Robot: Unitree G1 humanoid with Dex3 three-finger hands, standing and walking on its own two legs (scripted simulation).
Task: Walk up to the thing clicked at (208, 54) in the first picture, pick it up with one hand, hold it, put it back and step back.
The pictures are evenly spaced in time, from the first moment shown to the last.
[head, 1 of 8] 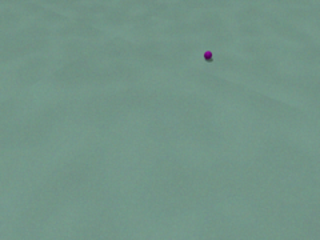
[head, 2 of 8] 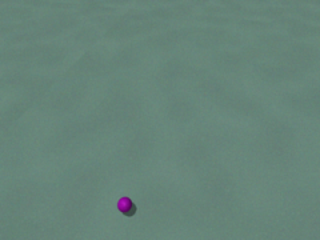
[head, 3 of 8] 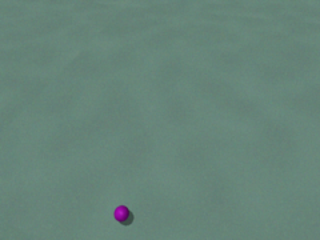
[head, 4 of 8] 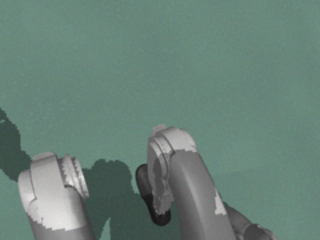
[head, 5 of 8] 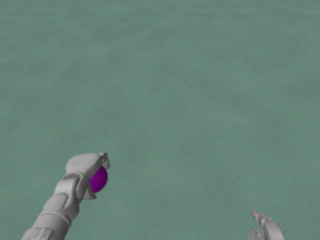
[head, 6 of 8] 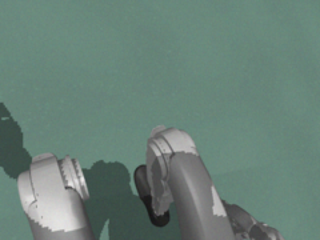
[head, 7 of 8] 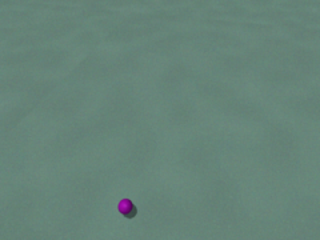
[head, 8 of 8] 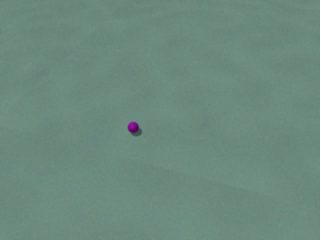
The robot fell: no
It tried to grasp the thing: yes
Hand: left
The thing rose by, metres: 0.68
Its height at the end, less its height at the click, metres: +0.00
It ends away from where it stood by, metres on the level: 0.03
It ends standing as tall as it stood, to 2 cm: yes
